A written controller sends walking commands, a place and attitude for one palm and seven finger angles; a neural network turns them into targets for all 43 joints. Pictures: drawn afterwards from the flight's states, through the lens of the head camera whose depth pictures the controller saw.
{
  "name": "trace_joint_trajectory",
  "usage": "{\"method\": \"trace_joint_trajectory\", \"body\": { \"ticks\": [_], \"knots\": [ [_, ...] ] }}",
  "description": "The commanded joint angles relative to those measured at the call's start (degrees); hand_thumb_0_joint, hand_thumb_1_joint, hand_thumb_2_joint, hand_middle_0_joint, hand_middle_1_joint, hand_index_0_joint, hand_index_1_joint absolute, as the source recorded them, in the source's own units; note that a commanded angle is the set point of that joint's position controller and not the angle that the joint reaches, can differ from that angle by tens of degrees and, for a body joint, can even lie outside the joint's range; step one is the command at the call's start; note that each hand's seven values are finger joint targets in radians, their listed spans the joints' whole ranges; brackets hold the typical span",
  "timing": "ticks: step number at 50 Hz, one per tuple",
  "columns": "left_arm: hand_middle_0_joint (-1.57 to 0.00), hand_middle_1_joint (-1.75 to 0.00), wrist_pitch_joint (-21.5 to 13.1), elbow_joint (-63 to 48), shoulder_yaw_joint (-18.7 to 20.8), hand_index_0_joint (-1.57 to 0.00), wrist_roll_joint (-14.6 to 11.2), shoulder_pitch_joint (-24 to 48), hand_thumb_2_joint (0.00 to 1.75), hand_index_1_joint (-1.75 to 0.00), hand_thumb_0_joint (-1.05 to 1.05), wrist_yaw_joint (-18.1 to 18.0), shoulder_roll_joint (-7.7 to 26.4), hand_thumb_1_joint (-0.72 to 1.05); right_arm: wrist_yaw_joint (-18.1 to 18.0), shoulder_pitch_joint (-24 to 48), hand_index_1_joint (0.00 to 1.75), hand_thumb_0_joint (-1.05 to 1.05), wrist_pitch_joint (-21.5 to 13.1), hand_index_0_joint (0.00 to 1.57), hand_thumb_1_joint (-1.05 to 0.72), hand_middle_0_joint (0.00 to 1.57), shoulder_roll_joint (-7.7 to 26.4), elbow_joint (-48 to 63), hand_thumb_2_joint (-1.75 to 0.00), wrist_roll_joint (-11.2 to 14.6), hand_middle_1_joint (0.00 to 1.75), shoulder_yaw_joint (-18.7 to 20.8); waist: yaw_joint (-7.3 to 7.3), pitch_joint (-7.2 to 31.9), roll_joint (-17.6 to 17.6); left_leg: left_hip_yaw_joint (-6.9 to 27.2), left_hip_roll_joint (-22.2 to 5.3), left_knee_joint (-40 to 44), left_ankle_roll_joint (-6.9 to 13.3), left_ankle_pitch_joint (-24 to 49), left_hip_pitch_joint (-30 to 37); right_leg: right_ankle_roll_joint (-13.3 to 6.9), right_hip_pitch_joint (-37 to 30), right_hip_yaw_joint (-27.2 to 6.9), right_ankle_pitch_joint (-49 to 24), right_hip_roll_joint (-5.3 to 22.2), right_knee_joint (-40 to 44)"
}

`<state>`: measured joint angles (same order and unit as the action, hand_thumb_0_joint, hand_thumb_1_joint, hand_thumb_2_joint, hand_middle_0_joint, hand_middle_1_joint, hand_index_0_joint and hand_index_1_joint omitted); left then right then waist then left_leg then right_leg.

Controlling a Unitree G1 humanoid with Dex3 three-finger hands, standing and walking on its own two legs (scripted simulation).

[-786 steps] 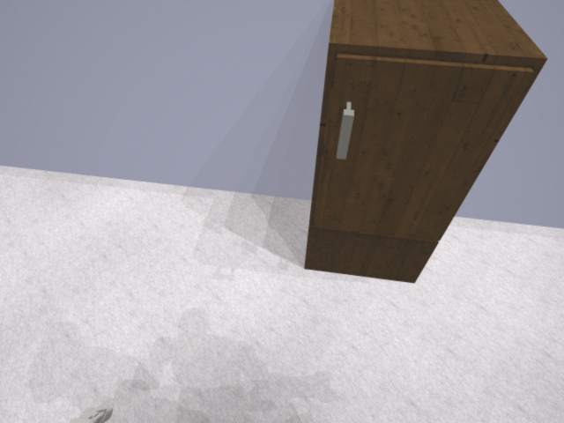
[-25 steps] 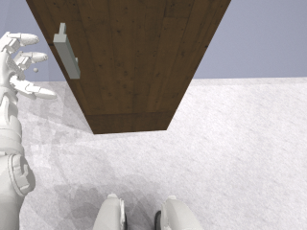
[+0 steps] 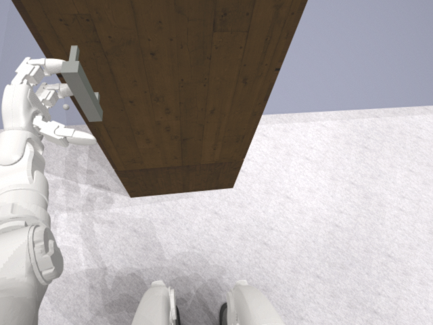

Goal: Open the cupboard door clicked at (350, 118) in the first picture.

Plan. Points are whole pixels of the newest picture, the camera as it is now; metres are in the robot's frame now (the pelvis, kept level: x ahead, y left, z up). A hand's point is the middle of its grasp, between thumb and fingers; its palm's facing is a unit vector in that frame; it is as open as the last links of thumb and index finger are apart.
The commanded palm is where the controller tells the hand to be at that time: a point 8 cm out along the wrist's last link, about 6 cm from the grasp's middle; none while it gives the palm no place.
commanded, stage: slide the fingers in behind the handle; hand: left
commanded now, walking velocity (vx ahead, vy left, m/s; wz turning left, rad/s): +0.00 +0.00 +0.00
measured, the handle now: (85, 85) +0.54 +0.22 +0.06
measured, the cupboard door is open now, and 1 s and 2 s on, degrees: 0 0 0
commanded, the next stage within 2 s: close the thumb around the handle in 1.02 s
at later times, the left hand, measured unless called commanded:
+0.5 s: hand (86, 108) +0.48 +0.20 +0.07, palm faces +0.07 -1.00 -0.02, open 14.0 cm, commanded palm +0.46 +0.25 +0.06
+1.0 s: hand (94, 104) +0.49 +0.19 +0.06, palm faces +0.07 -1.00 -0.02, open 13.9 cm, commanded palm +0.46 +0.24 +0.06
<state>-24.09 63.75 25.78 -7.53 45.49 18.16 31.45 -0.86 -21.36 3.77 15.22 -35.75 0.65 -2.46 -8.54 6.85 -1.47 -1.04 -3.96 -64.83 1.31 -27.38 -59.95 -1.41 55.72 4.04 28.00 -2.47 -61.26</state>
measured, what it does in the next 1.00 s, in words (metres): stands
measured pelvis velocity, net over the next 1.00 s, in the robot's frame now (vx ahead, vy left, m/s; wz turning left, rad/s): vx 0.00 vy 0.00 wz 0.01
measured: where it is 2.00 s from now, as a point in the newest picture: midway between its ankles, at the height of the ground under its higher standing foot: outside the picture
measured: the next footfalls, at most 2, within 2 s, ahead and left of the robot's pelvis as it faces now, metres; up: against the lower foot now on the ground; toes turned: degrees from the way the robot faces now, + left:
none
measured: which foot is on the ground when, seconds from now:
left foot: down 0.00-1.00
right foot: down 0.00-1.00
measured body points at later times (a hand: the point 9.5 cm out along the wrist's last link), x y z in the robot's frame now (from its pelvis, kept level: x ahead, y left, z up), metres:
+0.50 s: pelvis +0.00 +0.00 +0.00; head +0.12 +0.02 +0.43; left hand +0.47 +0.26 +0.07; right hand +0.04 -0.27 -0.11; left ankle +0.03 +0.10 -0.65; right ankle +0.01 -0.11 -0.65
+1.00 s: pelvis +0.00 +0.00 +0.00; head +0.13 +0.01 +0.43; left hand +0.48 +0.25 +0.07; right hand +0.02 -0.27 -0.12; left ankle +0.03 +0.10 -0.65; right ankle +0.01 -0.11 -0.65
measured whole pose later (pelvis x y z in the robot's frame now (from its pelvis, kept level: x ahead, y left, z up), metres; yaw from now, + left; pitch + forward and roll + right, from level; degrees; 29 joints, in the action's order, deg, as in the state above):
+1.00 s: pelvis +0.00 +0.00 +0.00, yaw +0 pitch +23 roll -3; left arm -25.8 63.6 22.6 -6.0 46.7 11.5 26.2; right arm 0.0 -21.3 3.5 15.0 -36.2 0.0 -1.6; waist -8.9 7.2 -1.8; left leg -1.2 -3.6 -64.6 0.9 -27.4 -60.1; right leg -1.7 56.3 3.8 28.5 -2.2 -62.0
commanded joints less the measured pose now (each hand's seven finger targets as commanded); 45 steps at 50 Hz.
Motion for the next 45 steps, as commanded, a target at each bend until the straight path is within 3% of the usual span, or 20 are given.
{"method": "trace_joint_trajectory", "body": {
  "ticks": [1,4,6,8,10,12,15,18,21,23,27,31,32,34,36,38,39,41,44,45],
  "knots": [
    [-0.3,-1.2,-3.4,-11.4,0.9,-0.3,-1.1,23.1,0.3,-1.2,0.0,-0.1,15.0,-0.5,-0.9,-7.8,0.3,0.0,-1.3,0.2,-0.9,0.2,10.6,3.0,-0.9,-0.3,0.3,4.0,0.13,25.6,-6.8,3.7,2.1,6.1,0.7,18.6,20.8,0.3,-9.1,-3.2,-17.6,-0.9,7.4],
    [-0.3,-1.2,-4.4,-14.0,-2.0,-0.3,-1.1,25.5,0.3,-1.2,0.0,-0.9,10.8,-0.5,-0.7,-7.9,0.3,0.0,-1.7,0.2,-0.9,0.2,10.2,2.7,-0.9,-0.6,0.3,4.1,-0.56,26.9,-8.8,4.5,1.9,6.0,0.4,21.4,25.3,0.0,-6.2,-2.4,-18.0,-1.0,6.9],
    [-0.3,-1.2,-4.8,-14.1,-0.9,-0.3,-1.1,24.8,0.3,-1.2,0.0,-1.9,11.4,-0.5,-0.5,-8.0,0.3,0.0,-1.7,0.2,-0.9,0.2,10.3,2.3,-0.9,-0.7,0.3,4.4,0.07,29.1,-8.7,4.8,1.8,5.9,0.2,22.4,26.5,0.1,-6.7,-2.4,-18.4,-1.0,6.8],
    [-0.3,-1.2,-4.4,-13.1,-0.7,-0.3,-1.0,22.8,0.3,-1.2,0.0,-2.5,10.8,-0.5,-0.3,-7.7,0.3,0.0,-1.7,0.2,-0.9,0.2,10.2,2.4,-0.9,-0.7,0.3,4.4,0.25,28.7,-6.9,4.2,2.1,5.8,0.3,22.2,24.8,0.2,-8.4,-2.5,-19.5,-0.9,6.9],
    [-0.3,-1.2,-4.1,-12.3,0.9,-0.3,-0.7,21.2,0.3,-1.2,0.0,-3.1,12.9,-0.5,-0.3,-7.6,0.3,0.0,-1.4,0.2,-0.9,0.2,10.2,2.8,-0.9,-0.6,0.3,4.2,0.7,27.7,-5.2,3.6,2.2,6.0,0.6,22.1,22.3,0.4,-10.8,-2.9,-21.0,-0.8,6.9],
    [-0.3,-1.2,-3.7,-12.4,-0.3,-0.3,0.0,21.5,0.3,-1.2,0.0,-3.4,12.1,-0.5,-0.2,-7.1,0.3,0.0,-1.2,0.2,-0.9,0.2,9.9,3.5,-0.9,-0.5,0.3,4.0,0.71,25.8,-5.7,3.1,2.5,6.2,0.7,20.2,20.2,0.4,-11.5,-3.3,-20.5,-0.7,7.1],
    [-0.3,-1.2,-4.8,-14.6,0.0,-0.3,-0.1,22.1,0.3,-1.2,0.0,-4.2,11.7,-0.5,-0.2,-7.1,0.3,0.0,-1.4,0.2,-0.9,0.2,9.8,3.5,-0.9,-0.6,0.3,4.3,0.95,28.3,-7.4,3.5,2.2,6.1,0.4,22.3,23.7,0.3,-10.2,-3.0,-21.1,-0.8,6.7],
    [-0.3,-1.2,-5.1,-14.0,-2.1,-0.3,-0.6,22.4,0.3,-1.2,0.0,-4.5,8.5,-0.5,0.1,-6.8,0.3,0.0,-1.6,0.2,-0.9,0.2,9.5,3.3,-0.9,-0.6,0.3,4.3,0.1,26.6,-5.4,3.3,2.4,6.3,0.5,20.7,22.5,0.5,-10.7,-3.1,-20.5,-0.9,7.3],
    [-0.3,-1.2,-4.7,-12.0,-2.4,-0.3,-0.3,23.5,0.3,-1.2,0.0,-4.5,8.6,-0.5,-0.1,-6.9,0.3,0.0,-1.7,0.2,-0.9,0.2,9.6,2.8,-0.9,-0.5,0.3,4.2,-0.69,25.5,-4.3,3.2,2.5,5.9,0.7,18.7,20.3,0.7,-10.4,-3.5,-19.7,-0.7,7.4],
    [-0.3,-1.2,-4.2,-10.7,-1.9,-0.3,0.1,23.5,0.3,-1.2,0.0,-4.6,9.6,-0.5,-0.2,-6.9,0.3,0.0,-1.7,0.2,-0.9,0.2,9.8,3.1,-0.9,-0.5,0.3,4.0,-0.31,24.3,-4.2,3.1,2.7,6.2,0.8,16.9,18.5,0.5,-10.8,-3.6,-18.2,-0.6,7.6],
    [-0.3,-1.2,-5.4,-12.5,-4.4,-0.3,0.2,27.0,0.3,-1.2,0.0,-5.2,6.5,-0.5,-0.1,-7.0,0.3,0.0,-2.1,0.2,-0.9,0.2,9.5,2.5,-0.9,-0.8,0.3,4.2,-1.06,26.4,-6.9,4.1,2.4,5.9,0.4,18.5,22.9,0.2,-7.2,-2.9,-17.4,-0.7,6.9],
    [-0.3,-1.2,-5.8,-12.7,-5.0,-0.3,0.2,27.4,0.3,-1.2,0.0,-6.5,4.8,-0.5,0.3,-7.4,0.3,0.0,-2.2,0.2,-0.9,0.2,9.5,2.2,-0.9,-1.1,0.3,4.4,-1.05,28.4,-6.9,4.5,2.3,5.8,0.3,20.1,24.7,0.2,-6.4,-2.4,-17.7,-0.7,6.6],
    [-0.3,-1.2,-5.4,-11.1,-2.8,-0.3,0.6,25.7,0.3,-1.2,0.0,-7.1,7.0,-0.5,0.3,-7.8,0.3,0.0,-2.0,0.2,-0.9,0.2,9.7,2.2,-0.9,-1.2,0.3,4.5,-0.22,28.5,-5.5,4.3,2.5,5.7,0.3,19.5,23.0,0.3,-8.0,-2.6,-17.8,-0.7,6.5],
    [-0.3,-1.2,-5.1,-10.2,-0.8,-0.3,1.3,25.6,0.3,-1.2,0.0,-7.9,10.0,-0.5,0.2,-7.9,0.3,0.0,-1.8,0.2,-0.9,0.2,10.0,2.4,-0.9,-1.3,0.3,4.2,-0.29,26.9,-4.3,3.8,2.7,5.5,0.8,18.2,19.9,0.4,-9.2,-3.2,-18.0,-0.7,6.6],
    [-0.3,-1.2,-5.0,-10.8,-3.6,-0.3,2.3,26.9,0.3,-1.2,0.0,-7.7,7.7,-0.5,0.3,-7.7,0.3,0.0,-1.7,0.2,-0.9,0.2,9.4,2.7,-0.9,-1.2,0.3,4.0,-0.94,26.4,-5.4,3.7,2.7,5.8,0.7,18.1,20.3,0.5,-8.7,-3.1,-18.1,-0.6,6.7],
    [-0.3,-1.2,-5.5,-12.3,-2.3,-0.3,1.8,26.1,0.3,-1.2,0.0,-7.6,8.9,-0.5,0.3,-7.6,0.3,0.0,-1.6,0.2,-0.9,0.2,9.7,3.0,-0.9,-1.1,0.3,4.3,-0.21,28.5,-6.2,3.8,2.6,5.9,0.5,18.7,21.9,0.2,-9.1,-3.1,-18.1,-0.7,6.8],
    [-0.3,-1.2,-5.8,-12.5,-2.4,-0.3,1.0,26.8,0.3,-1.2,0.0,-7.4,8.3,-0.5,0.3,-7.8,0.3,0.0,-1.7,0.2,-0.9,0.2,9.7,3.0,-0.9,-1.2,0.3,4.2,-0.66,28.8,-5.9,3.8,2.6,5.7,0.7,19.6,22.3,0.2,-9.2,-3.1,-19.0,-0.9,6.6],
    [-0.3,-1.2,-5.5,-10.7,-0.9,-0.3,0.6,26.0,0.3,-1.2,0.0,-7.0,10.1,-0.5,0.0,-7.7,0.3,0.0,-1.6,0.2,-0.9,0.2,9.8,2.6,-0.9,-1.0,0.3,4.1,-0.59,27.3,-4.0,3.5,2.6,5.6,0.7,18.2,19.5,0.5,-10.6,-3.5,-18.8,-0.7,7.0],
    [-0.3,-1.2,-5.5,-11.6,-1.7,-0.3,0.9,25.8,0.3,-1.2,0.0,-6.5,9.2,-0.5,0.1,-8.0,0.3,0.0,-1.7,0.2,-0.9,0.2,9.6,3.0,-0.9,-1.1,0.3,4.2,-0.27,28.2,-6.5,3.4,2.7,5.6,0.7,19.4,20.9,0.3,-10.4,-3.4,-19.8,-0.8,6.5],
    [-0.3,-1.2,-5.4,-11.6,-1.4,-0.3,0.6,24.7,0.3,-1.2,0.0,-6.5,9.2,-0.5,0.1,-8.1,0.3,0.0,-1.7,0.2,-0.9,0.2,9.6,2.8,-0.9,-1.0,0.3,4.2,-0.09,28.4,-5.3,3.4,2.6,5.8,0.7,20.2,21.3,0.4,-10.7,-3.3,-20.3,-0.7,6.8]
  ]
}}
